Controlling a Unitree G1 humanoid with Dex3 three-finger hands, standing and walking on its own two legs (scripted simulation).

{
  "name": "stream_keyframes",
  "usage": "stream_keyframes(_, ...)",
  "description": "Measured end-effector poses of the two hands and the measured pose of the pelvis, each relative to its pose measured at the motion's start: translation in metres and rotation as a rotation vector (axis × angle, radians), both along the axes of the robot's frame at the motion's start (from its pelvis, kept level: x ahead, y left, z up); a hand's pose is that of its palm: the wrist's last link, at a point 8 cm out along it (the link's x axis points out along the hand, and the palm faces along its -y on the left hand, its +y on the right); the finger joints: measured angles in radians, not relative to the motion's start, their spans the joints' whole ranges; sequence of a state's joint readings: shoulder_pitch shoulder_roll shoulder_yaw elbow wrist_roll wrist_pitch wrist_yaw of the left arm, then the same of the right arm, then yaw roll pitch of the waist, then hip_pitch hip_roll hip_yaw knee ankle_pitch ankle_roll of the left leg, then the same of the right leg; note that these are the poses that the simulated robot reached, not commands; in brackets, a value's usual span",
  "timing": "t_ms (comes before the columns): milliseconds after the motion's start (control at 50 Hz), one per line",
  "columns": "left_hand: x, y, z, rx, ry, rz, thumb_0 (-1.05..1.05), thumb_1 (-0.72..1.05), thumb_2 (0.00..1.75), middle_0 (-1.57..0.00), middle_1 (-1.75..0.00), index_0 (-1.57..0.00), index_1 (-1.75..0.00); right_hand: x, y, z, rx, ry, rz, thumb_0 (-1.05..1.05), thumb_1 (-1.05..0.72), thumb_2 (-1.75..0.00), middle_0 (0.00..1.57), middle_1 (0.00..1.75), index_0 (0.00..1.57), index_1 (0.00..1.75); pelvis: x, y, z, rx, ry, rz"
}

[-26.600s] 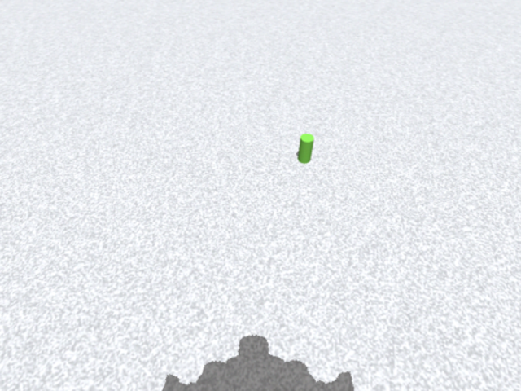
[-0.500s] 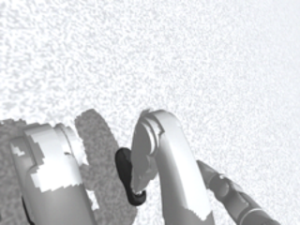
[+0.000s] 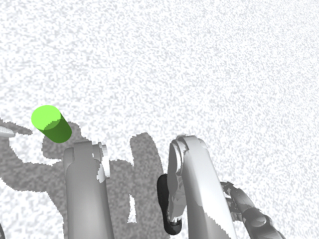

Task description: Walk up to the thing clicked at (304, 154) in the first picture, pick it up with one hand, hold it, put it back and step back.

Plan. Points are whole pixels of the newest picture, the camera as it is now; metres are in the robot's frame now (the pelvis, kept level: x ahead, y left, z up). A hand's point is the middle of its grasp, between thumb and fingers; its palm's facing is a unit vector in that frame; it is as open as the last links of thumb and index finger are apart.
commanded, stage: home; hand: left
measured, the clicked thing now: (54, 125) +0.40 +0.27 -0.26
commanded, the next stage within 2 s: none
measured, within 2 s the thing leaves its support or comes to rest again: neither
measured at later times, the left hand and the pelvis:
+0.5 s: hand out of the picture +0.28 +0.29 +0.11, palm faces +0.28 -0.86 -0.44, open 17.3 cm; pelvis +0.04 -0.02 +0.20, yaw +8 degrees
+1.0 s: hand out of the picture +0.24 +0.22 +0.31, palm faces +0.30 -0.90 -0.31, open 17.4 cm; pelvis +0.10 +0.00 +0.36, yaw +11 degrees
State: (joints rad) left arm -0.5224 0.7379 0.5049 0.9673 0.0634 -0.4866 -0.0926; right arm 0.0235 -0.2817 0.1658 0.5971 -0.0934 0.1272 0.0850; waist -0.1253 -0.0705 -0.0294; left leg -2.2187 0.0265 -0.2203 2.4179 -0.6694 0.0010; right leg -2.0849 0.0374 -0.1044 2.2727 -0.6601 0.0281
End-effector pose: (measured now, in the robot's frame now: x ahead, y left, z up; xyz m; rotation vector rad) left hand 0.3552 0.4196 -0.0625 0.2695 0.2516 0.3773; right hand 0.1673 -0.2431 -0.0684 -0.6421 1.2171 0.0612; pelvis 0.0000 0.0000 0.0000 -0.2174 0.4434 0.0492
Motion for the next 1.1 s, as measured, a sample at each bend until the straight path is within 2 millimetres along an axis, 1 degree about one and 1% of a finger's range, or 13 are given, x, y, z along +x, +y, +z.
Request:
stream_keyframes(60,-0.015,0.01,0.028,0.062,0.07,0.036,-0.02,-0.55,0.06,-0.06,-0.05,-0.06,-0.05,-0.005,-0.003,-0.001,0.041,0.014,-0.065,0.01,-0.92,-0.91,0.2,0.3,0.2,0.3,0.002,-0.001,0.013,0.019,0.042,0.009)
stream_keyframes(100,-0.028,0.01,0.044,0.089,0.131,0.049,-0.02,-0.55,0.06,-0.06,-0.05,-0.05,-0.05,-0.007,-0.004,0.0,0.071,0.023,-0.106,0.01,-0.91,-0.91,0.2,0.3,0.2,0.3,0.004,-0.002,0.023,0.034,0.069,0.015)
stream_keyframes(160,-0.049,-0.001,0.062,0.105,0.229,0.053,-0.02,-0.54,0.06,-0.05,-0.06,-0.05,-0.05,-0.005,-0.002,0.006,0.114,0.03,-0.15,0.01,-0.91,-0.91,0.2,0.3,0.2,0.3,0.005,-0.003,0.043,0.057,0.1,0.022)
stream_keyframes(220,-0.069,-0.022,0.077,0.092,0.323,0.043,-0.02,-0.54,0.06,-0.05,-0.06,-0.05,-0.05,0.002,0.001,0.022,0.146,0.015,-0.173,0.01,-0.91,-0.91,0.2,0.3,0.2,0.3,0.007,-0.006,0.068,0.076,0.118,0.027)
stream_keyframes(340,-0.097,-0.065,0.121,0.033,0.417,0.054,-0.02,-0.52,0.07,-0.06,-0.06,-0.06,-0.05,0.034,0.006,0.078,0.175,-0.087,-0.173,0.01,-0.9,-0.91,0.2,0.3,0.2,0.3,0.015,-0.015,0.126,0.109,0.119,0.044)
stream_keyframes(460,-0.107,-0.084,0.184,0.002,0.436,0.119,-0.02,-0.51,0.07,-0.06,-0.06,-0.06,-0.06,0.074,0.005,0.149,0.18,-0.229,-0.159,0.01,-0.9,-0.9,0.2,0.3,0.2,0.3,0.032,-0.022,0.184,0.132,0.092,0.064)
stream_keyframes(540,-0.111,-0.097,0.223,-0.019,0.455,0.139,-0.01,-0.5,0.08,-0.06,-0.06,-0.06,-0.06,0.095,0.004,0.194,0.187,-0.316,-0.156,0.01,-0.9,-0.91,0.2,0.3,0.2,0.3,0.045,-0.022,0.22,0.142,0.055,0.077)
stream_keyframes(640,-0.117,-0.116,0.262,-0.071,0.495,0.149,-0.01,-0.49,0.08,-0.06,-0.06,-0.06,-0.06,0.108,0.006,0.245,0.195,-0.385,-0.159,0.01,-0.9,-0.91,0.2,0.3,0.2,0.3,0.059,-0.02,0.262,0.153,-0.002,0.091)
stream_keyframes(740,-0.127,-0.133,0.299,-0.124,0.518,0.162,-0.01,-0.49,0.08,-0.06,-0.06,-0.06,-0.06,0.108,0.01,0.29,0.191,-0.423,-0.171,0.01,-0.9,-0.91,0.2,0.3,0.2,0.3,0.072,-0.016,0.299,0.163,-0.064,0.104)
stream_keyframes(860,-0.137,-0.146,0.347,-0.153,0.512,0.165,-0.01,-0.51,0.07,-0.06,-0.06,-0.06,-0.05,0.105,0.02,0.332,0.193,-0.472,-0.187,0.01,-0.9,-0.91,0.2,0.3,0.2,0.3,0.085,-0.009,0.335,0.172,-0.143,0.121)
stream_keyframes(980,-0.145,-0.156,0.394,-0.155,0.47,0.137,-0.01,-0.53,0.06,-0.05,-0.06,-0.05,-0.05,0.108,0.033,0.362,0.227,-0.549,-0.202,0.02,-0.9,-0.91,0.2,0.3,0.2,0.3,0.095,0.001,0.36,0.18,-0.212,0.13)
stream_keyframes(1040,-0.148,-0.16,0.408,-0.154,0.452,0.124,-0.01,-0.54,0.05,-0.05,-0.06,-0.05,-0.05,0.113,0.041,0.37,0.25,-0.584,-0.196,0.02,-0.9,-0.91,0.2,0.3,0.2,0.3,0.098,0.004,0.366,0.183,-0.236,0.132)
stream_keyframes(1100,-0.152,-0.162,0.416,-0.159,0.443,0.118,-0.01,-0.55,0.04,-0.05,-0.05,-0.05,-0.05,0.118,0.047,0.377,0.271,-0.608,-0.183,0.02,-0.9,-0.91,0.2,0.3,0.2,0.3,0.099,0.006,0.37,0.187,-0.254,0.133)
